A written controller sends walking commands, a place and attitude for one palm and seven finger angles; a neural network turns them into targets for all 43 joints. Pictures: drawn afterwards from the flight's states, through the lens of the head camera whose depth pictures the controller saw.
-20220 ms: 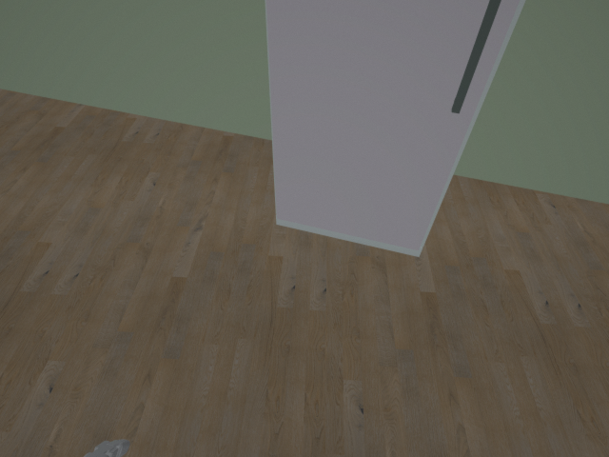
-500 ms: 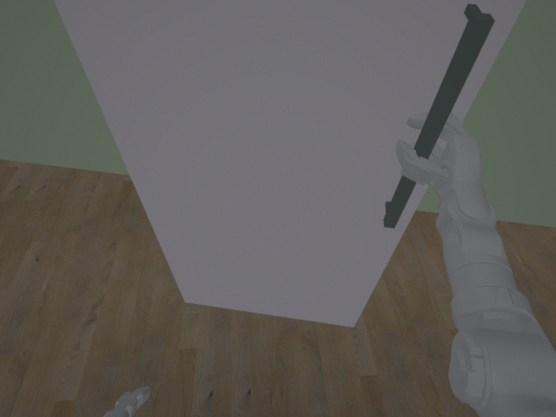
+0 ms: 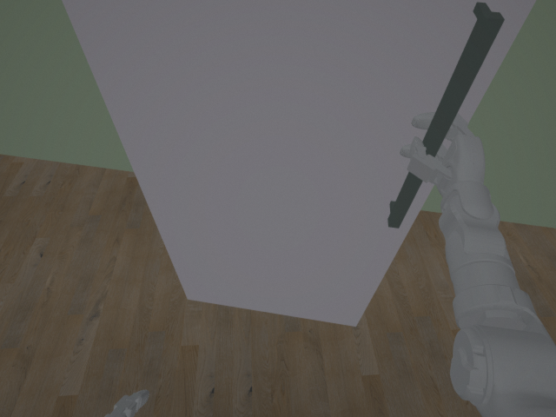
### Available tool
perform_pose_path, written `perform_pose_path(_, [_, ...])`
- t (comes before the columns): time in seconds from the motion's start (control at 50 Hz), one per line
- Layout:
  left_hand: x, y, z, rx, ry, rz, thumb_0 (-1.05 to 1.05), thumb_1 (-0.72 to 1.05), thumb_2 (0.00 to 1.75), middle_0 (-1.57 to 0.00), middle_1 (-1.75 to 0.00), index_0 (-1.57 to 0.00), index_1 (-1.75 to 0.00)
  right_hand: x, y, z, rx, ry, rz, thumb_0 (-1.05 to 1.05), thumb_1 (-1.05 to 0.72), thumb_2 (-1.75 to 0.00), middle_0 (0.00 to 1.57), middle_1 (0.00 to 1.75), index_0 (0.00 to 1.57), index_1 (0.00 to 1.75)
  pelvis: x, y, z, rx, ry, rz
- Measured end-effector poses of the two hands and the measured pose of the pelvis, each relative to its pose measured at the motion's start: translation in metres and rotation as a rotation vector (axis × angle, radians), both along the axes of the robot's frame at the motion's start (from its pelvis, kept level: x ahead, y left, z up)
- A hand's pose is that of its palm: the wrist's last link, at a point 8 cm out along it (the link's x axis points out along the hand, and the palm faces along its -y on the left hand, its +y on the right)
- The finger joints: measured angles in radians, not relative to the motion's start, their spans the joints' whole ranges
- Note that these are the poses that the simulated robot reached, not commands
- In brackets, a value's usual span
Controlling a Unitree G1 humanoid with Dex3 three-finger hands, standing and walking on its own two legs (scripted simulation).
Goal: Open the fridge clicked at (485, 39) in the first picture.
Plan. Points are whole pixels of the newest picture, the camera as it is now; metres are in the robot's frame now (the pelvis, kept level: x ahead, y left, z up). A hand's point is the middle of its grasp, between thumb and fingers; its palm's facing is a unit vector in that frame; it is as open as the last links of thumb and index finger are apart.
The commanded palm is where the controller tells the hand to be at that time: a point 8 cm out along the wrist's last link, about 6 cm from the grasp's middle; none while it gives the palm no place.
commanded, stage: grip the handle and tug to test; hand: right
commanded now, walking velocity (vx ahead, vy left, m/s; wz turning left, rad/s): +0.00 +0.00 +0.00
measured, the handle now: (427, 140) +0.51 -0.16 +0.15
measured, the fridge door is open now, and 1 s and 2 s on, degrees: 0 9 40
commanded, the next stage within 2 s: pull the door a little, standing still in 0.30 s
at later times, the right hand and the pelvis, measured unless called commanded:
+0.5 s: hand (417, 161) +0.45 -0.14 +0.16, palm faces +0.04 +1.00 +0.02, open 5.6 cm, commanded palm +0.41 -0.19 +0.15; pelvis +0.04 +0.00 +0.01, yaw +1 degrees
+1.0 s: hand (416, 207) +0.36 -0.13 +0.15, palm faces -0.01 +0.99 -0.12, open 6.2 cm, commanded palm +0.33 -0.18 +0.16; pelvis +0.06 -0.01 +0.01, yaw +1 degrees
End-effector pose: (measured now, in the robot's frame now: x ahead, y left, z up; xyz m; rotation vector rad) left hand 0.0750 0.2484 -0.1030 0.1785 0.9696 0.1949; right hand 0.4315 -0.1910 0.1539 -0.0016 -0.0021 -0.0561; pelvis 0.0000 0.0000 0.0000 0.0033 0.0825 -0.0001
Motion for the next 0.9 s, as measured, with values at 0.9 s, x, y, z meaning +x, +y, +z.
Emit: perform_pose_path(0.9, [0.119, -0.022, 0.027, -0.058, -0.157, -0.051, 0.01, 0.9, 0.9, -0.2, -0.3, -0.2, -0.3, -0.056, 0.007, 0.0, 0.013, -0.014, 0.041, 0.01, -0.76, -0.77, 0.28, 1.36, 0.28, 1.33, 0.059, -0.004, 0.007, 0.004, -0.037, 0.042])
